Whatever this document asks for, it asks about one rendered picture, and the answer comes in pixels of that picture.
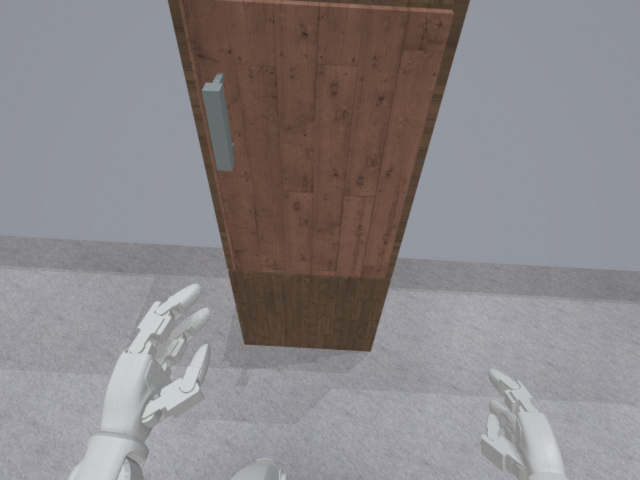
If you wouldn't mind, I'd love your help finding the robot left forearm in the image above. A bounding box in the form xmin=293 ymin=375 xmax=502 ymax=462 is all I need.
xmin=67 ymin=432 xmax=149 ymax=480

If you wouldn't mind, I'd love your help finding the left robot hand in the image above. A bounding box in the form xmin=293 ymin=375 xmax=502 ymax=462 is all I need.
xmin=100 ymin=283 xmax=211 ymax=442

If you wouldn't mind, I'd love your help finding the robot left shin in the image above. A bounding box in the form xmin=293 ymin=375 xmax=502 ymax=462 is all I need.
xmin=255 ymin=458 xmax=276 ymax=467

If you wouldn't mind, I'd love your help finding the handle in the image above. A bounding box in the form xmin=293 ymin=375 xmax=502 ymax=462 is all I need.
xmin=202 ymin=73 xmax=235 ymax=171

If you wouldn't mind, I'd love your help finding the cupboard door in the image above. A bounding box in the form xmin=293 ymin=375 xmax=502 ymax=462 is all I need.
xmin=178 ymin=0 xmax=454 ymax=279

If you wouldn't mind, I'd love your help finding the right robot hand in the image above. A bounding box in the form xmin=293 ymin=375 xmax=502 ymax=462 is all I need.
xmin=481 ymin=368 xmax=566 ymax=480

